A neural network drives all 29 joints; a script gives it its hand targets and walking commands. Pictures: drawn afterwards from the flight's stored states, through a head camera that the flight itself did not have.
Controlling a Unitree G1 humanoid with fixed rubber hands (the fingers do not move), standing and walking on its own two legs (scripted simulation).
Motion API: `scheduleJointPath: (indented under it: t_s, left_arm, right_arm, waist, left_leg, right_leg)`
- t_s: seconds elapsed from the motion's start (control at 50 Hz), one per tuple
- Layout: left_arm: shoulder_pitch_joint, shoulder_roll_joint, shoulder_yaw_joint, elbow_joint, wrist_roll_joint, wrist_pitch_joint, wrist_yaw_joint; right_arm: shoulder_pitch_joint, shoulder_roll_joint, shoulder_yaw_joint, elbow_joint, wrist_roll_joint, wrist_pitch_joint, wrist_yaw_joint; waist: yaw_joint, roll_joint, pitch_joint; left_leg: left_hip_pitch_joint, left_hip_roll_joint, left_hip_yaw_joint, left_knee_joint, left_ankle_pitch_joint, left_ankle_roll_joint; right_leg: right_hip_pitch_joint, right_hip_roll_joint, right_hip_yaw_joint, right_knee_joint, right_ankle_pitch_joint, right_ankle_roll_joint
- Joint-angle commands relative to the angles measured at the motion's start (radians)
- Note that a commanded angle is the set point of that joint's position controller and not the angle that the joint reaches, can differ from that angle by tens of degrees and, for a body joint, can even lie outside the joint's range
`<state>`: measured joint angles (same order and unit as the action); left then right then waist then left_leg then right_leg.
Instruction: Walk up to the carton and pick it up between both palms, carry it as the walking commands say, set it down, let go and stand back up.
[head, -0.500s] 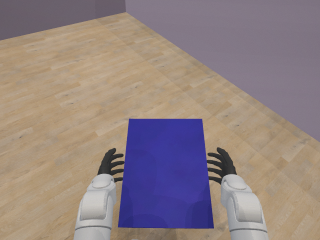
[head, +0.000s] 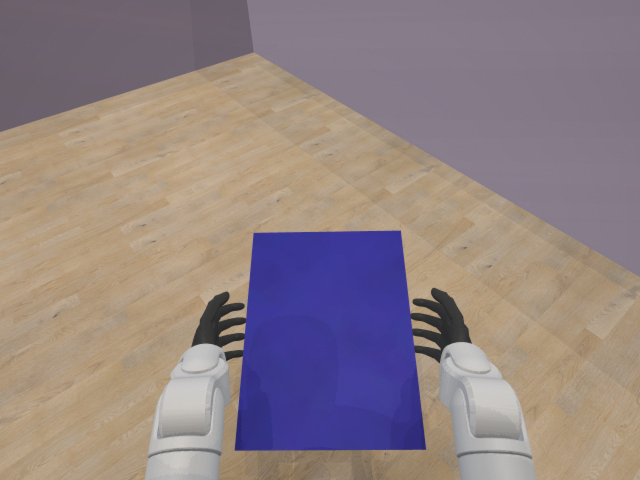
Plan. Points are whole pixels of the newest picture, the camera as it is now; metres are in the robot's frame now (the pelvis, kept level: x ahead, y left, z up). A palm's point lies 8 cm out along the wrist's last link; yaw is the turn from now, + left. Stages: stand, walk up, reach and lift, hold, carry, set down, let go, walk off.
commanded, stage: carry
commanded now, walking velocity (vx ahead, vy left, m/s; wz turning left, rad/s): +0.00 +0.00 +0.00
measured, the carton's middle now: (328, 342) +0.34 +0.01 -0.06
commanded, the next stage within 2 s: hold in 2.00 s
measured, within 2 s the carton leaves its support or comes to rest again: neither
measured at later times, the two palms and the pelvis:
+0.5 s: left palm (194, 399) +0.22 +0.16 +0.05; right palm (471, 387) +0.23 -0.14 +0.06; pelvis -0.05 +0.00 +0.00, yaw +0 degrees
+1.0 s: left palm (178, 407) +0.21 +0.17 +0.06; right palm (463, 399) +0.21 -0.13 +0.06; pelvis -0.07 +0.01 +0.01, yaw +0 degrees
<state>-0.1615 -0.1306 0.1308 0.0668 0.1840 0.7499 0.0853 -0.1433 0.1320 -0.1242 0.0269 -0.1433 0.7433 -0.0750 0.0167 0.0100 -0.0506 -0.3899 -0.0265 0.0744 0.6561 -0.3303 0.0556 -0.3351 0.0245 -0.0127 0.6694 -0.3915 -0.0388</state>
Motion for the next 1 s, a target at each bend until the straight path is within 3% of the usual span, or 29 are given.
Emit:
scheduleJointPath:
  t_s: [0.0,0.1,0.18,0.2,0.24,0.26,0.28,0.3,0.32,0.36,0.4,0.42,0.44,0.5,0.52,0.54,0.56,0.6,0.68,0.72,0.76,0.78,0.8,0.82,0.84,0.86,0.88,0.92,0.98]
  left_arm:
    - [-0.475,-0.851,-0.618,-0.145,-0.272,-0.05,-0.271]
    - [-0.489,-0.815,-0.608,-0.154,-0.278,-0.033,-0.268]
    - [-0.501,-0.779,-0.56,-0.078,-0.233,-0.027,-0.273]
    - [-0.48,-0.786,-0.563,-0.074,-0.24,-0.02,-0.269]
    - [-0.583,-0.787,-0.592,-0.17,-0.292,-0.021,-0.268]
    - [-0.474,-0.788,-0.543,-0.024,-0.224,-0.021,-0.27]
    - [-0.504,-0.801,-0.563,-0.081,-0.238,-0.026,-0.271]
    - [-0.526,-0.763,-0.557,-0.12,-0.25,-0.022,-0.268]
    - [-0.549,-0.783,-0.591,-0.179,-0.294,-0.009,-0.263]
    - [-0.555,-0.756,-0.567,-0.174,-0.283,0.014,-0.256]
    - [-0.576,-0.734,-0.539,-0.105,-0.25,0.012,-0.253]
    - [-0.588,-0.756,-0.586,-0.183,-0.302,0.013,-0.253]
    - [-0.593,-0.757,-0.554,-0.09,-0.249,0.016,-0.253]
    - [-0.586,-0.738,-0.549,-0.104,-0.269,0.027,-0.25]
    - [-0.615,-0.732,-0.607,-0.283,-0.331,0.032,-0.237]
    - [-0.657,-0.731,-0.604,-0.304,-0.353,0.043,-0.234]
    - [-0.591,-0.694,-0.531,-0.168,-0.274,0.045,-0.231]
    - [-0.564,-0.713,-0.499,-0.045,-0.229,0.05,-0.236]
    - [-0.658,-0.741,-0.622,-0.361,-0.385,0.077,-0.225]
    - [-0.549,-0.753,-0.531,-0.054,-0.258,0.074,-0.231]
    - [-0.541,-0.748,-0.566,-0.165,-0.307,0.069,-0.223]
    - [-0.541,-0.747,-0.531,-0.052,-0.253,0.065,-0.23]
    - [-0.622,-0.76,-0.607,-0.227,-0.343,0.077,-0.226]
    - [-0.585,-0.767,-0.605,-0.202,-0.336,0.084,-0.228]
    - [-0.669,-0.769,-0.643,-0.381,-0.421,0.103,-0.216]
    - [-0.614,-0.78,-0.602,-0.243,-0.369,0.113,-0.212]
    - [-0.64,-0.755,-0.548,-0.143,-0.311,0.088,-0.218]
    - [-0.573,-0.754,-0.552,-0.092,-0.295,0.101,-0.219]
    - [-0.676,-0.744,-0.609,-0.305,-0.395,0.116,-0.21]
  right_arm:
    - [-0.522,0.84,0.628,-0.169,0.248,-0.044,0.245]
    - [-0.455,0.825,0.594,-0.093,0.23,-0.016,0.242]
    - [-0.51,0.8,0.573,-0.034,0.199,-0.007,0.246]
    - [-0.457,0.809,0.569,-0.011,0.201,0.002,0.246]
    - [-0.483,0.812,0.571,-0.062,0.217,0.002,0.24]
    - [-0.502,0.798,0.554,-0.014,0.181,-0.008,0.239]
    - [-0.493,0.793,0.559,-0.04,0.183,-0.011,0.239]
    - [-0.515,0.815,0.588,-0.057,0.216,0.002,0.239]
    - [-0.486,0.812,0.587,-0.079,0.239,0.012,0.239]
    - [-0.546,0.779,0.565,-0.117,0.235,0.031,0.227]
    - [-0.476,0.771,0.501,0.035,0.175,0.04,0.231]
    - [-0.473,0.794,0.546,-0.043,0.22,0.04,0.231]
    - [-0.511,0.769,0.499,0.015,0.172,0.033,0.231]
    - [-0.498,0.784,0.52,0.03,0.202,0.055,0.223]
    - [-0.516,0.794,0.571,-0.129,0.268,0.056,0.219]
    - [-0.522,0.79,0.549,-0.121,0.267,0.07,0.214]
    - [-0.475,0.761,0.494,0.004,0.196,0.077,0.217]
    - [-0.46,0.755,0.451,0.118,0.149,0.074,0.219]
    - [-0.603,0.782,0.562,-0.244,0.311,0.09,0.204]
    - [-0.505,0.75,0.459,0.024,0.175,0.086,0.211]
    - [-0.566,0.747,0.535,-0.137,0.255,0.078,0.207]
    - [-0.568,0.748,0.493,-0.019,0.208,0.069,0.217]
    - [-0.525,0.772,0.53,-0.108,0.263,0.089,0.21]
    - [-0.501,0.758,0.512,-0.092,0.243,0.096,0.209]
    - [-0.59,0.782,0.557,-0.264,0.334,0.114,0.202]
    - [-0.529,0.775,0.512,-0.139,0.283,0.119,0.201]
    - [-0.581,0.764,0.467,-0.039,0.235,0.101,0.209]
    - [-0.513,0.748,0.471,-0.008,0.221,0.108,0.209]
    - [-0.612,0.755,0.529,-0.211,0.317,0.123,0.197]
  waist:
    - [-0.005,-0.055,-0.475]
    - [-0.009,-0.045,-0.465]
    - [-0.009,-0.087,-0.389]
    - [-0.003,-0.037,-0.36]
    - [-0.007,-0.044,-0.382]
    - [-0.004,-0.049,-0.373]
    - [-0.005,-0.029,-0.384]
    - [-0.009,-0.109,-0.392]
    - [-0.007,-0.039,-0.376]
    - [-0.002,-0.046,-0.338]
    - [-0.003,-0.009,-0.303]
    - [-0.004,-0.007,-0.317]
    - [-0.002,0.044,-0.288]
    - [-0.006,-0.059,-0.236]
    - [-0.007,-0.004,-0.289]
    - [-0.005,-0.035,-0.267]
    - [-0.007,-0.055,-0.271]
    - [0.0,0.026,-0.246]
    - [-0.001,0.007,-0.306]
    - [-0.001,0.008,-0.302]
    - [0.003,-0.036,-0.319]
    - [0.0,0.006,-0.317]
    - [0.005,0.03,-0.296]
    - [0.0,0.03,-0.289]
    - [0.006,0.017,-0.284]
    - [0.006,0.104,-0.287]
    - [0.008,0.035,-0.317]
    - [0.01,0.049,-0.25]
    - [0.007,0.017,-0.258]
  left_leg:
    - [0.311,0.15,-0.092,-0.107,0.585,0.022]
    - [0.272,0.146,-0.1,-0.109,0.525,0.028]
    - [0.244,0.145,-0.1,-0.159,0.26,0.015]
    - [0.247,0.147,-0.104,-0.183,0.227,0.027]
    - [0.255,0.16,-0.11,-0.178,0.262,0.032]
    - [0.261,0.159,-0.105,-0.174,0.269,0.025]
    - [0.204,0.164,-0.119,-0.182,0.248,0.028]
    - [0.218,0.156,-0.106,-0.175,0.202,0.023]
    - [0.218,0.168,-0.13,-0.206,0.236,0.035]
    - [0.191,0.178,-0.142,-0.23,0.167,0.039]
    - [0.159,0.167,-0.145,-0.285,-0.001,0.033]
    - [0.183,0.185,-0.148,-0.271,0.044,0.034]
    - [0.141,0.17,-0.141,-0.285,0.052,0.029]
    - [0.164,0.16,-0.129,-0.277,0.008,0.017]
    - [0.202,0.162,-0.122,-0.27,0.023,0.015]
    - [0.156,0.172,-0.147,-0.298,-0.041,0.023]
    - [0.191,0.172,-0.138,-0.288,-0.044,0.024]
    - [0.155,0.179,-0.151,-0.311,-0.016,0.024]
    - [0.164,0.182,-0.148,-0.302,-0.037,0.016]
    - [0.186,0.176,-0.143,-0.303,0.044,0.026]
    - [0.192,0.166,-0.116,-0.254,0.086,0.019]
    - [0.181,0.165,-0.145,-0.288,0.038,0.028]
    - [0.182,0.165,-0.143,-0.307,0.009,0.025]
    - [0.177,0.174,-0.166,-0.328,-0.002,0.028]
    - [0.163,0.19,-0.168,-0.328,-0.066,0.026]
    - [0.164,0.194,-0.175,-0.352,-0.021,0.022]
    - [0.168,0.195,-0.166,-0.324,-0.034,0.028]
    - [0.145,0.19,-0.155,-0.337,-0.008,0.017]
    - [0.114,0.206,-0.2,-0.363,-0.133,0.026]
  right_leg:
    - [0.14,-0.165,0.082,-0.07,0.692,-0.052]
    - [0.144,-0.169,0.104,-0.095,0.7,-0.054]
    - [0.074,-0.17,0.133,-0.17,0.44,-0.061]
    - [0.056,-0.163,0.132,-0.181,0.362,-0.066]
    - [0.023,-0.157,0.121,-0.151,0.313,-0.06]
    - [0.021,-0.165,0.142,-0.184,0.327,-0.058]
    - [0.081,-0.153,0.109,-0.176,0.309,-0.055]
    - [0.052,-0.171,0.144,-0.197,0.32,-0.062]
    - [0.03,-0.15,0.114,-0.149,0.252,-0.05]
    - [0.009,-0.129,0.102,-0.182,0.176,-0.042]
    - [-0.001,-0.134,0.116,-0.222,0.072,-0.051]
    - [-0.016,-0.122,0.103,-0.19,0.123,-0.055]
    - [0.01,-0.128,0.101,-0.207,0.109,-0.047]
    - [-0.049,-0.128,0.128,-0.252,0.044,-0.055]
    - [-0.031,-0.13,0.115,-0.261,0.065,-0.056]
    - [-0.046,-0.122,0.116,-0.249,0.011,-0.053]
    - [-0.082,-0.123,0.113,-0.261,0.013,-0.052]
    - [-0.029,-0.128,0.119,-0.244,0.071,-0.059]
    - [-0.049,-0.116,0.107,-0.249,0.04,-0.039]
    - [-0.026,-0.108,0.094,-0.217,0.137,-0.048]
    - [-0.03,-0.134,0.131,-0.242,0.147,-0.05]
    - [-0.024,-0.117,0.104,-0.222,0.104,-0.05]
    - [-0.04,-0.121,0.112,-0.227,0.067,-0.056]
    - [-0.04,-0.103,0.094,-0.203,0.075,-0.047]
    - [-0.037,-0.104,0.097,-0.213,0.044,-0.048]
    - [-0.027,-0.088,0.071,-0.152,0.1,-0.041]
    - [-0.036,-0.096,0.088,-0.186,0.113,-0.052]
    - [-0.037,-0.101,0.084,-0.201,0.108,-0.048]
    - [-0.035,-0.083,0.083,-0.188,0.043,-0.045]
